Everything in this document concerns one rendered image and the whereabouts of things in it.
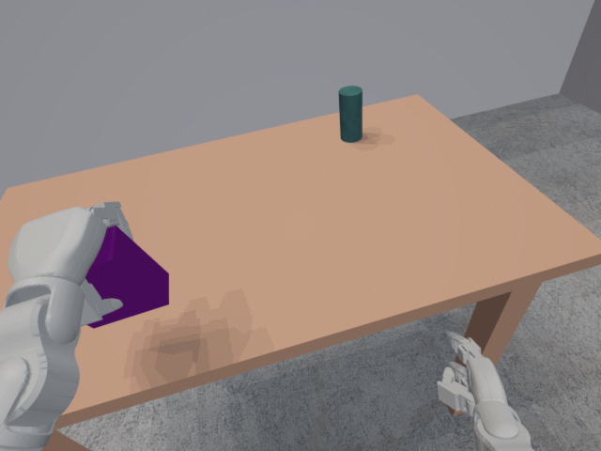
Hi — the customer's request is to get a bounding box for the table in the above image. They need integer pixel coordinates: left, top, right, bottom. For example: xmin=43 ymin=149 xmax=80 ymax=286
xmin=0 ymin=94 xmax=601 ymax=451

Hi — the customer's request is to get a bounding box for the right robot hand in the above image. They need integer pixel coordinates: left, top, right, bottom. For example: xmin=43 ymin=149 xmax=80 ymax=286
xmin=437 ymin=331 xmax=508 ymax=417

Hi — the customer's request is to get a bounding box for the sponge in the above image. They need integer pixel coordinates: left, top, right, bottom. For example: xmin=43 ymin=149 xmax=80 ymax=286
xmin=85 ymin=225 xmax=169 ymax=328

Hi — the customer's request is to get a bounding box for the left robot hand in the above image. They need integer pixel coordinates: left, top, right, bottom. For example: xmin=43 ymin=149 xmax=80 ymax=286
xmin=8 ymin=202 xmax=133 ymax=327

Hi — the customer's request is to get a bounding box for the robot left forearm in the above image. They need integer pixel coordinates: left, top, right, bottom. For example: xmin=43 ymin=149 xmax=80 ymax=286
xmin=0 ymin=276 xmax=85 ymax=451

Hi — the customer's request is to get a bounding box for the robot right forearm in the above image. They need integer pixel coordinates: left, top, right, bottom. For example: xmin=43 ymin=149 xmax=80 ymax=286
xmin=473 ymin=400 xmax=534 ymax=451

